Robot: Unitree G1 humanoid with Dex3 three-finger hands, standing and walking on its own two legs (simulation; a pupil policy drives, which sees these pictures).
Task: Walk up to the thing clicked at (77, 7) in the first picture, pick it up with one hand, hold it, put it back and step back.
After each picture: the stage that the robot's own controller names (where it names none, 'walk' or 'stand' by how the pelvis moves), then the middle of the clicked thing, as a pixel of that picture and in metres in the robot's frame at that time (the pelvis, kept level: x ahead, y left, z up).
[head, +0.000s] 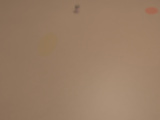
stand; (77, 9) +2.12 +0.09 -0.72
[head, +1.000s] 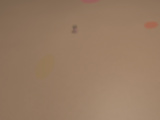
walk; (75, 29) +1.99 +0.26 -0.69
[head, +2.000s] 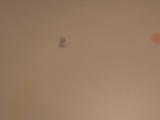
walk; (63, 42) +1.38 +0.35 -0.71
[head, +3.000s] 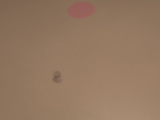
walk; (58, 77) +0.89 +0.33 -0.72
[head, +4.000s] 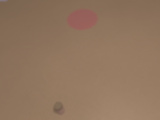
walk; (59, 108) +0.55 +0.29 -0.71
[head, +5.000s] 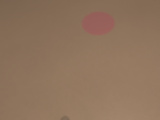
stand; out of the picture +0.42 +0.24 -0.71
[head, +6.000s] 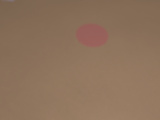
stand; out of the picture +0.35 +0.17 -0.72
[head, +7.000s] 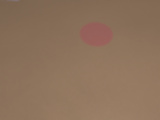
stand; out of the picture +0.33 +0.18 -0.72
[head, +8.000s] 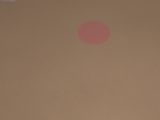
stand; out of the picture +0.35 +0.19 -0.73
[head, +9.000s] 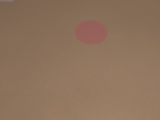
stand; out of the picture +0.35 +0.21 -0.72
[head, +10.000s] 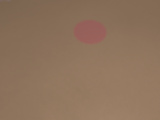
stand; out of the picture +0.34 +0.21 -0.72
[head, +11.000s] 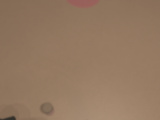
go down; (48, 109) +0.37 +0.21 -0.62
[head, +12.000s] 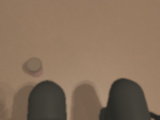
go down; (35, 68) +0.43 +0.21 -0.31
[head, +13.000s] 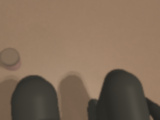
close in; (11, 60) +0.42 +0.23 -0.26
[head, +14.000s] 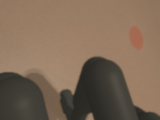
close; out of the picture +0.42 +0.25 -0.22
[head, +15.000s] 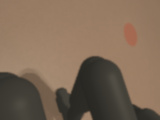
close; out of the picture +0.41 +0.26 -0.22
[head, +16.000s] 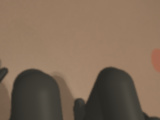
lift; out of the picture +0.35 +0.26 -0.17
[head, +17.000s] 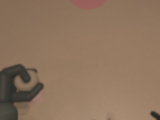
lift; (30, 88) +0.32 +0.19 +0.00
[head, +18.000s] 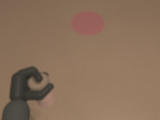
hold; (42, 90) +0.33 +0.16 +0.00
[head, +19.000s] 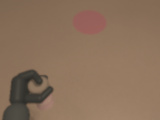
crouch; (42, 93) +0.32 +0.17 -0.01
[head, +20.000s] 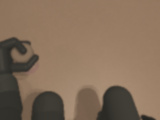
crouch; (26, 59) +0.42 +0.19 -0.10
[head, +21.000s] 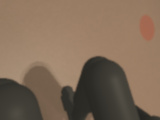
lower; out of the picture +0.42 +0.27 -0.23
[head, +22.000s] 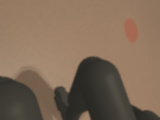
lower; out of the picture +0.42 +0.28 -0.23
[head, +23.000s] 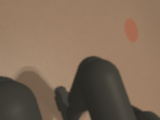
lower; out of the picture +0.42 +0.28 -0.23
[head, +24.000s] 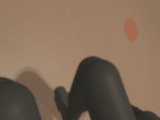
lower; out of the picture +0.42 +0.28 -0.23
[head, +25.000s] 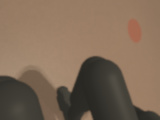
loosen; out of the picture +0.42 +0.27 -0.23
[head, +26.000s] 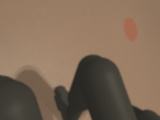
withdraw; out of the picture +0.41 +0.26 -0.23
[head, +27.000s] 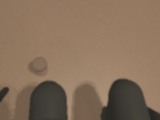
walk; (40, 67) +0.44 +0.20 -0.32
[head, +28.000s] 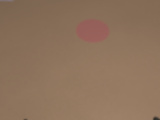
stand; out of the picture +0.36 +0.18 -0.66
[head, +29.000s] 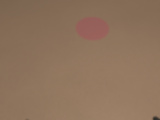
stand; out of the picture +0.36 +0.19 -0.66
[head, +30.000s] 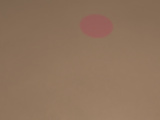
stand; out of the picture +0.37 +0.18 -0.68
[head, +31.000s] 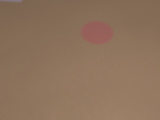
walk; out of the picture +0.39 +0.18 -0.72
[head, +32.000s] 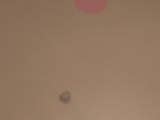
walk; (66, 97) +0.52 +0.15 -0.70
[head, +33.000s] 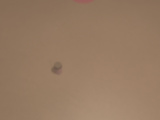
walk; (58, 68) +0.81 +0.17 -0.71
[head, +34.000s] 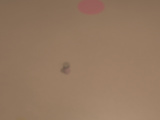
stand; (66, 68) +0.98 +0.21 -0.70
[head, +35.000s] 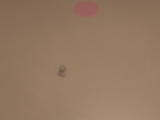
stand; (63, 71) +0.97 +0.23 -0.73
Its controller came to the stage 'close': yes
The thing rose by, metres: 0.70
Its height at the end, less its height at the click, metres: +0.00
